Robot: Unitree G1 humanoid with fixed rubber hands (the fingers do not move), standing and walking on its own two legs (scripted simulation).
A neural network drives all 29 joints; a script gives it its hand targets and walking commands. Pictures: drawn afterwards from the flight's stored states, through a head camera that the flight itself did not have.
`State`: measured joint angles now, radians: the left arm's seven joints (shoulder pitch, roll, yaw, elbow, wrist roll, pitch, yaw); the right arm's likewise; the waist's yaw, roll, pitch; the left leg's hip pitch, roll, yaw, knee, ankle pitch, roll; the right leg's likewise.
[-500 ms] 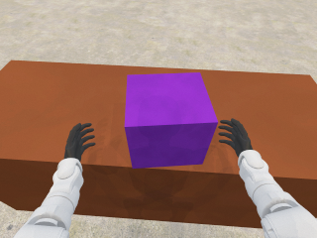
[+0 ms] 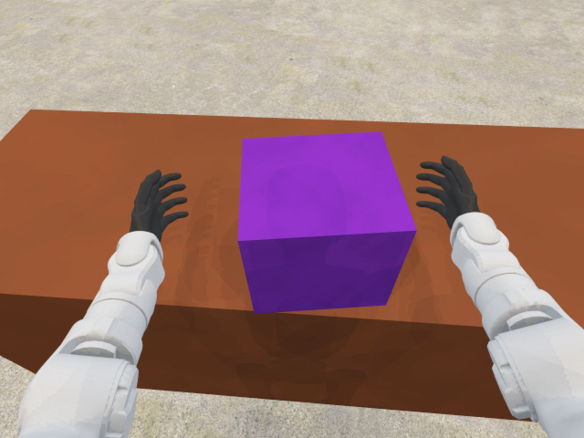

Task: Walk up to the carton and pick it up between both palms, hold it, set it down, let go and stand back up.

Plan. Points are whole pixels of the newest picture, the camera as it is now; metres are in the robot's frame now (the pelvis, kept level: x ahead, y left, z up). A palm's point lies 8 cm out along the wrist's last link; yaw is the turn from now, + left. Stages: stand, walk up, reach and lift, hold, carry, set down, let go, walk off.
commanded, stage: reach and lift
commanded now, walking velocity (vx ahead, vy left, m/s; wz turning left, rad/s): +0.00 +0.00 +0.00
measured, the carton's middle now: (316, 224) +0.49 -0.01 -0.02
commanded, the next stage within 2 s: none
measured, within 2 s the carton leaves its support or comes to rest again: neither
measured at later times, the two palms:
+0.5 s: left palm (138, 179) +0.45 +0.25 +0.13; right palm (454, 161) +0.49 -0.19 +0.13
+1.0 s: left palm (159, 220) +0.44 +0.25 +0.04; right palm (430, 201) +0.49 -0.18 +0.05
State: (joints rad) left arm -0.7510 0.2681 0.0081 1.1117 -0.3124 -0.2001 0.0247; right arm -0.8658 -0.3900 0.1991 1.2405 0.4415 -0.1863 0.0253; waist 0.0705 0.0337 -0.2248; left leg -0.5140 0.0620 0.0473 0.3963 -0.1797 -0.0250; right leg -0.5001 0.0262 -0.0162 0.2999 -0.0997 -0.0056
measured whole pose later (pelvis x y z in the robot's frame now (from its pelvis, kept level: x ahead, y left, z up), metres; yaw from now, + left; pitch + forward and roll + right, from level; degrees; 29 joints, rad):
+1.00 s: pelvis -0.01 +0.01 -0.01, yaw +0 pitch +32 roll -1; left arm -1.05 0.29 -0.13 1.36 -0.44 -0.29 0.05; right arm -1.12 -0.42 0.17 1.42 0.44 -0.22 0.09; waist 0.09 0.00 -0.28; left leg -0.83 0.04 0.05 0.38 -0.12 -0.01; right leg -0.81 0.00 -0.01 0.28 -0.03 0.01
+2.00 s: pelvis +0.02 +0.00 +0.00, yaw +3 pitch +29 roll +0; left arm -0.90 0.00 0.59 1.15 0.25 -0.40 0.05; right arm -0.93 -0.08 -0.54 1.05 -0.40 -0.29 0.03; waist 0.01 0.05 -0.19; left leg -0.60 0.03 0.01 0.12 -0.03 -0.02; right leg -0.60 0.00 -0.05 0.10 -0.01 -0.01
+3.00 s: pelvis +0.03 +0.00 +0.00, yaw +5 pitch +26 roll +0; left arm -0.85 -0.04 0.57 1.02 0.33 -0.33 0.05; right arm -0.87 -0.06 -0.58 0.99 -0.43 -0.31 0.04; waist -0.01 0.04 -0.14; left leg -0.54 0.02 -0.02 0.15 -0.06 -0.01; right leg -0.52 -0.01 -0.09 0.11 -0.03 0.00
